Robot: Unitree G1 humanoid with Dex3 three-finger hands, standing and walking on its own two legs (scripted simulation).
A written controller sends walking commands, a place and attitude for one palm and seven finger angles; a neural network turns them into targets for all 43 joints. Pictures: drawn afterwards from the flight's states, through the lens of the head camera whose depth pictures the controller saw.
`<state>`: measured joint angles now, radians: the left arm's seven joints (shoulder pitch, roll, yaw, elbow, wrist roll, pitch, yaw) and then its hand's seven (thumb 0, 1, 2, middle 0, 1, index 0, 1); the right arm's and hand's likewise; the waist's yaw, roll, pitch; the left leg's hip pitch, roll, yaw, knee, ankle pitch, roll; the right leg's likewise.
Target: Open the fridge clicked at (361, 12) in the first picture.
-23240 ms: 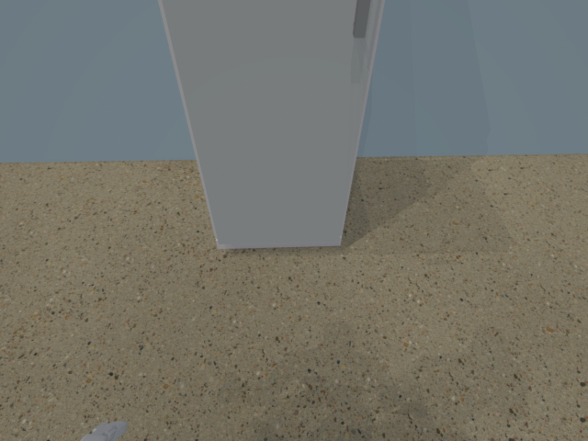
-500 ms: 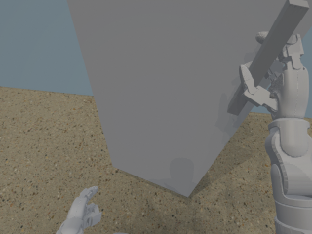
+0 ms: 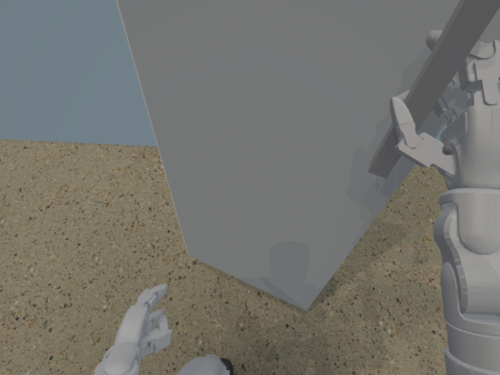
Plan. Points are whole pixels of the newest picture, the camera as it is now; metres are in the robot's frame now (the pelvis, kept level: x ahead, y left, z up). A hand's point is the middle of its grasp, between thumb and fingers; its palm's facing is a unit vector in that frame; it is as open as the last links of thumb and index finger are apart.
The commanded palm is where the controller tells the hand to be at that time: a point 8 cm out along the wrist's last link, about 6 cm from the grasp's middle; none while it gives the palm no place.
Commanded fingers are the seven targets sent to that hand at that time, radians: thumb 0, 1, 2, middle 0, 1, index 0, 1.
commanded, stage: walk backward, drawing the door open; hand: right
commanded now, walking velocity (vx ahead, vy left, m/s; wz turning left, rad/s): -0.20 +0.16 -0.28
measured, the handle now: (422, 89) +0.40 -0.13 +0.27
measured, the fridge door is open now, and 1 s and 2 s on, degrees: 24 44 76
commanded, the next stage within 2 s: stop walking and hold the door back in 2.00 s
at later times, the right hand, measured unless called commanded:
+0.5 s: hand (385, 166) +0.30 -0.08 +0.25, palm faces +0.23 +0.94 -0.26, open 8.7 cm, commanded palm +0.26 -0.12 +0.27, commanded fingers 0.00 -0.90 -0.90 0.45 1.40 0.45 1.40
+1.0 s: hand (310, 207) +0.24 -0.01 +0.25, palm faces +0.63 +0.75 -0.19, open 8.5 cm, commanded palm +0.19 -0.03 +0.25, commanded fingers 0.00 -0.90 -0.90 0.45 1.40 0.45 1.40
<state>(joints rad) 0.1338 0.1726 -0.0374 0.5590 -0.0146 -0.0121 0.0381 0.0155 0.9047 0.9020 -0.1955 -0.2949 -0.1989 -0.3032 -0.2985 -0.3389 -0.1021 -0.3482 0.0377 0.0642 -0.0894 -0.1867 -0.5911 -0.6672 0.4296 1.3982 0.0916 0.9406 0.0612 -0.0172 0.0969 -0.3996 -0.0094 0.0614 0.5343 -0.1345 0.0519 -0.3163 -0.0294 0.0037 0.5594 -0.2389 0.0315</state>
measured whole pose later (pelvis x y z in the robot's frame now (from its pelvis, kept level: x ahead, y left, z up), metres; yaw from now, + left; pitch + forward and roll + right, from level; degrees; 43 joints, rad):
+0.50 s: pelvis -0.01 +0.10 +0.00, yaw -17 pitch +0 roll +1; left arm 0.14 0.13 -0.02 0.63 -0.03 -0.04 -0.01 0.02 0.90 0.90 -0.20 -0.30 -0.20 -0.30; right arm -0.39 -0.28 -0.02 -0.37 0.02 0.03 -0.02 -0.20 -0.55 -0.76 0.45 1.41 0.05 0.95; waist 0.02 -0.04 0.16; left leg -0.27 -0.04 0.04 0.49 -0.22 0.01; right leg -0.30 -0.11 0.17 0.55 -0.26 0.08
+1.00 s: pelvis +0.06 +0.28 -0.01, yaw -38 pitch +0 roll +2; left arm 0.09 0.14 -0.01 0.59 -0.04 -0.07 0.01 0.01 0.90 0.90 -0.20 -0.30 -0.20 -0.30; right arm -0.26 -0.27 -0.11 -0.53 0.08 -0.02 -0.03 -0.22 -0.56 -0.82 0.55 1.41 0.01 1.08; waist 0.00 -0.06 0.19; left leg -0.29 0.02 0.04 0.57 -0.26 -0.05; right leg -0.38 -0.19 0.14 0.67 -0.34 0.07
